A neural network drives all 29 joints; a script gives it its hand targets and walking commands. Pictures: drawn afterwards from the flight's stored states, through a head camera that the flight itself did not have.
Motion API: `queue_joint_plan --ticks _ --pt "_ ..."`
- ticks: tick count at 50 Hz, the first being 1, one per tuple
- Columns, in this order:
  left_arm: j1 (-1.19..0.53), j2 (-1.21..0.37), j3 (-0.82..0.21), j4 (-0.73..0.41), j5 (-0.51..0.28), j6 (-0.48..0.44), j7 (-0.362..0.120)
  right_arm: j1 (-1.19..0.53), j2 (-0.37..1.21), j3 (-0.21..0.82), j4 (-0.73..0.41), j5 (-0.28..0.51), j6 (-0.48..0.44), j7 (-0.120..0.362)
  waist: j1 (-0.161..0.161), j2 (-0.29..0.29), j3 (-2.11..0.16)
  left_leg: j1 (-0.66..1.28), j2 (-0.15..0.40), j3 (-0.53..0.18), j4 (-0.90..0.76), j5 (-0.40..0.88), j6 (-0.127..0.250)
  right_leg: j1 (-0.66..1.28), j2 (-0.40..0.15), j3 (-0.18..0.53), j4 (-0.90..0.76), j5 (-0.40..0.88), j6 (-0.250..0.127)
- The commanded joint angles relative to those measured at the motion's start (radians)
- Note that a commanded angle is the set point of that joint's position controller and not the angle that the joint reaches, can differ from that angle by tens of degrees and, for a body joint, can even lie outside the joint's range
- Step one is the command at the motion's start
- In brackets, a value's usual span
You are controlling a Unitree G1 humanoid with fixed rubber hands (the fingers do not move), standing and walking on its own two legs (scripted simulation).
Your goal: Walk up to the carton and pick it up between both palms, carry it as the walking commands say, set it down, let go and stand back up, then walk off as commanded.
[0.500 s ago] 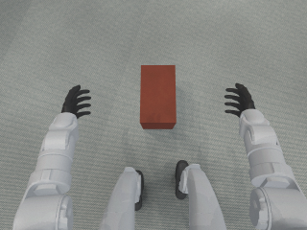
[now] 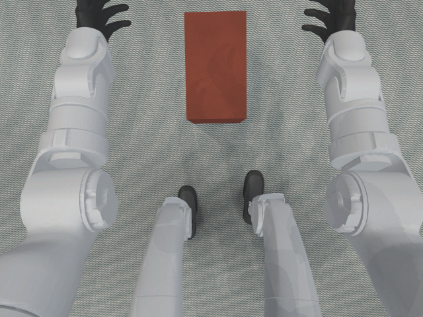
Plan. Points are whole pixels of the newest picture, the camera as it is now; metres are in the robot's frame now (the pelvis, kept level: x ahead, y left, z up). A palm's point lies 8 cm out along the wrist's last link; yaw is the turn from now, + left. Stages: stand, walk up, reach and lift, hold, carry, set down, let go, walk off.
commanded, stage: reach and lift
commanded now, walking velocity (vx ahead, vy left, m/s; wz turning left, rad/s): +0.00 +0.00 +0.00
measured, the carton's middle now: (215, 75) +0.58 +0.01 -0.56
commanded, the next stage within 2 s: none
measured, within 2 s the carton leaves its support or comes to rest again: neither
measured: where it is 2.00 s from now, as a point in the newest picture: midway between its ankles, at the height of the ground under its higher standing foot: (221, 214)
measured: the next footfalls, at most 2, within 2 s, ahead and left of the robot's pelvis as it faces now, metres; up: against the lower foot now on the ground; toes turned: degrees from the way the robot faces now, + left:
none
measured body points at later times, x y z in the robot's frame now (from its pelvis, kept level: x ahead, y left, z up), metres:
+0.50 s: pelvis -0.02 +0.00 -0.04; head +0.35 +0.02 +0.20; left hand +0.56 +0.18 -0.18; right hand +0.56 -0.16 -0.18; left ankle +0.05 +0.12 -0.63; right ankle +0.11 -0.14 -0.63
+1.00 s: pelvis -0.04 -0.01 -0.20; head +0.34 +0.01 +0.02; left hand +0.57 +0.17 -0.34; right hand +0.57 -0.16 -0.35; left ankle +0.05 +0.12 -0.63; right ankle +0.11 -0.14 -0.63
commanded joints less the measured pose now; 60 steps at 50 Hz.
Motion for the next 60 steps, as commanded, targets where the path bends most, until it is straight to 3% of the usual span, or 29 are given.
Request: queue_joint_plan --ticks 1,5,6,7,10,11,12,13,16,17,19,20,22,25,27,30,32,34,35,39,40,41,42,46,52,54,55,56,60 --pt "-0.351 0.132 0.001 -0.102 0.018 -0.023 0.006 -0.358 -0.12 -0.03 -0.119 0.004 -0.026 -0.007 0.002 -0.029 -1.478 0.203 -0.106 0.037 -0.152 0.24 -0.004 0.999 0.126 0.084 0.06 0.431 0.011" --pt "-0.417 0.11 -0.018 -0.093 0.009 -0.012 0.028 -0.359 -0.136 -0.06 -0.002 0.006 -0.027 0.013 -0.033 0.032 -1.552 0.322 -0.092 -0.005 -0.09 0.363 -0.015 0.856 0.151 0.059 0.147 0.478 0.0" --pt "-0.43 0.156 0.019 -0.163 0.023 -0.018 0.034 -0.368 -0.151 -0.054 -0.072 0.017 -0.028 0.012 0.009 0.056 -1.616 0.384 -0.109 0.018 -0.097 0.392 -0.022 0.914 0.145 0.08 0.111 0.496 -0.008" --pt "-0.408 0.146 0.002 -0.152 -0.001 -0.018 0.044 -0.405 -0.143 -0.039 -0.133 0.022 -0.037 0.01 -0.013 -0.045 -1.704 0.397 -0.11 -0.002 -0.098 0.441 -0.002 1.027 0.151 0.064 0.125 0.604 0.005" --pt "-0.493 0.192 -0.034 -0.307 -0.048 0.006 0.057 -0.48 -0.178 -0.002 -0.301 0.099 -0.025 -0.014 -0.033 -0.051 -2.042 0.526 -0.111 -0.005 -0.061 0.538 -0.002 1.254 0.149 0.081 0.166 0.745 0.002" --pt "-0.476 0.185 -0.041 -0.223 -0.06 0.013 0.063 -0.48 -0.182 0.006 -0.247 0.099 -0.021 -0.006 -0.004 -0.024 -1.936 0.563 -0.102 -0.014 -0.026 0.643 -0.011 1.107 0.137 0.08 0.177 0.736 0.009" --pt "-0.439 0.192 -0.029 -0.367 -0.049 -0.007 0.074 -0.439 -0.167 0.012 -0.355 0.091 -0.033 -0.007 0.013 -0.047 -2.017 0.56 -0.114 -0.008 -0.006 0.757 -0.006 1.178 0.134 0.108 0.22 0.86 0.002" --pt "-0.484 0.13 -0.104 -0.369 -0.088 -0.014 0.074 -0.495 -0.157 0.026 -0.395 0.114 -0.046 -0.012 -0.05 -0.087 -1.953 0.403 -0.118 -0.01 -0.002 0.688 0.013 1.201 0.127 0.118 0.222 0.836 -0.01" --pt "-0.533 0.128 -0.088 -0.288 -0.018 0.003 0.063 -0.497 -0.175 -0.026 -0.323 0.08 -0.047 -0.006 -0.041 -0.021 -1.814 0.473 -0.1 -0.014 -0.009 0.552 -0.007 0.968 0.132 0.066 0.197 0.651 0.019" --pt "-0.544 0.123 -0.126 -0.252 -0.023 0.013 0.072 -0.473 -0.185 -0.048 -0.311 0.082 -0.051 0.008 -0.091 -0.009 -1.783 0.566 -0.089 -0.039 0.0 0.492 -0.005 0.892 0.141 0.021 0.215 0.546 0.026" --pt "-0.528 0.108 -0.118 -0.157 0.005 0.003 0.081 -0.396 -0.192 -0.07 -0.121 0.057 -0.056 0.016 -0.077 0.07 -1.586 0.572 -0.101 -0.028 0.052 0.493 -0.034 0.615 0.149 0.013 0.21 0.406 0.019" --pt "-0.562 0.083 -0.163 -0.183 -0.016 -0.003 0.083 -0.419 -0.19 -0.081 -0.171 0.065 -0.074 0.018 -0.117 0.092 -1.61 0.607 -0.095 -0.035 0.064 0.466 -0.038 0.594 0.152 -0.011 0.221 0.36 0.028" --pt "-0.569 0.065 -0.126 -0.021 -0.017 0.007 0.08 -0.469 -0.204 -0.067 -0.037 0.037 -0.074 0.024 -0.116 0.025 -1.432 0.399 -0.088 -0.041 0.092 0.253 -0.042 0.52 0.151 -0.023 0.265 0.22 0.031" --pt "-0.672 0.098 -0.127 -0.09 -0.014 -0.018 0.097 -0.511 -0.188 -0.063 0.008 0.06 -0.091 0.012 -0.074 0.088 -1.459 0.295 -0.103 -0.001 0.181 0.204 -0.061 0.485 0.146 0.008 0.333 0.2 0.019" --pt "-0.698 0.134 -0.116 -0.051 -0.019 -0.012 0.099 -0.528 -0.194 -0.068 0.033 0.051 -0.083 0.003 -0.109 0.059 -1.509 0.238 -0.102 -0.009 0.231 0.149 -0.057 0.479 0.152 -0.01 0.399 0.176 0.027" --pt "-0.671 0.175 -0.117 0.029 -0.023 0.001 0.094 -0.591 -0.167 -0.015 -0.005 0.086 -0.07 -0.005 -0.045 0.033 -1.48 0.146 -0.113 0.019 0.28 0.092 -0.055 0.482 0.149 -0.008 0.443 0.116 0.044" --pt "-0.711 0.201 -0.123 -0.015 -0.03 0.02 0.101 -0.653 -0.258 -0.065 -0.033 0.056 -0.054 -0.031 -0.081 0.049 -1.594 0.164 -0.113 0.021 0.334 0.069 -0.063 0.482 0.156 -0.019 0.493 0.073 0.035" --pt "-0.66 0.141 -0.148 0.141 -0.061 0.045 0.085 -0.585 -0.188 -0.016 0.103 0.075 -0.03 -0.015 -0.091 0.0 -1.45 0.078 -0.102 0.023 0.338 -0.045 -0.048 0.416 0.151 -0.042 0.509 -0.047 0.048" --pt "-0.651 0.173 -0.138 -0.013 -0.064 0.045 0.089 -0.625 -0.226 -0.013 -0.061 0.069 -0.031 -0.033 -0.094 -0.019 -1.621 0.135 -0.105 0.037 0.399 0.057 -0.056 0.519 0.153 -0.024 0.553 0.086 0.044" --pt "-0.783 0.267 -0.146 -0.137 -0.105 0.028 0.116 -0.743 -0.225 0.06 -0.203 0.17 -0.026 -0.064 -0.044 -0.052 -1.741 0.054 -0.111 0.046 0.503 0.108 -0.038 0.612 0.136 -0.001 0.683 0.216 0.046" --pt "-0.839 0.244 -0.176 -0.162 -0.152 0.026 0.113 -0.796 -0.241 0.067 -0.207 0.187 -0.028 -0.068 -0.074 -0.1 -1.698 -0.039 -0.113 0.038 0.509 0.066 -0.024 0.577 0.137 -0.001 0.704 0.174 0.045" --pt "-0.774 0.283 -0.151 -0.106 -0.119 0.028 0.12 -0.746 -0.25 0.064 -0.177 0.181 -0.023 -0.077 -0.027 -0.054 -1.721 -0.015 -0.113 0.057 0.528 0.07 -0.038 0.599 0.133 0.002 0.718 0.185 0.04" --pt "-0.838 0.284 -0.17 -0.226 -0.153 0.045 0.132 -0.761 -0.288 0.063 -0.245 0.178 -0.003 -0.081 -0.079 -0.048 -1.808 0.045 -0.107 0.054 0.537 0.094 -0.042 0.602 0.135 -0.017 0.729 0.19 0.041" --pt "-0.732 0.226 -0.198 -0.048 -0.138 0.057 0.111 -0.642 -0.245 0.066 -0.016 0.176 0.011 -0.068 -0.06 0.034 -1.544 -0.013 -0.097 0.046 0.573 0.03 -0.041 0.355 0.121 -0.008 0.761 0.07 0.043" --pt "-0.736 0.211 -0.162 -0.05 -0.126 -0.003 0.088 -0.667 -0.194 0.096 -0.013 0.18 -0.053 -0.045 -0.018 -0.03 -1.507 -0.176 -0.091 0.068 0.671 0.076 -0.051 0.365 0.127 0.026 0.847 0.163 0.046" --pt "-0.737 0.249 -0.167 -0.009 -0.127 -0.017 0.101 -0.696 -0.254 0.065 -0.046 0.188 -0.074 -0.054 -0.032 -0.033 -1.53 -0.114 -0.095 0.05 0.71 0.128 -0.034 0.331 0.127 -0.001 0.893 0.18 0.058" --pt "-0.721 0.203 -0.195 0.026 -0.132 -0.007 0.095 -0.644 -0.271 0.044 0.036 0.164 -0.076 -0.046 -0.082 0.006 -1.468 -0.107 -0.084 0.036 0.72 0.125 -0.046 0.252 0.127 -0.021 0.906 0.153 0.056" --pt "-0.719 0.245 -0.179 0.005 -0.108 -0.02 0.1 -0.674 -0.245 0.041 0.007 0.16 -0.079 -0.048 -0.041 0.014 -1.417 -0.106 -0.092 0.034 0.703 0.13 -0.047 0.189 0.131 -0.025 0.904 0.14 0.059" --pt "-0.703 0.183 -0.197 0.093 -0.151 -0.039 0.074 -0.659 -0.214 0.079 0.07 0.159 -0.109 -0.033 -0.066 -0.025 -1.247 -0.267 -0.084 0.037 0.749 0.064 -0.048 0.209 0.117 0.0 0.94 0.157 0.057"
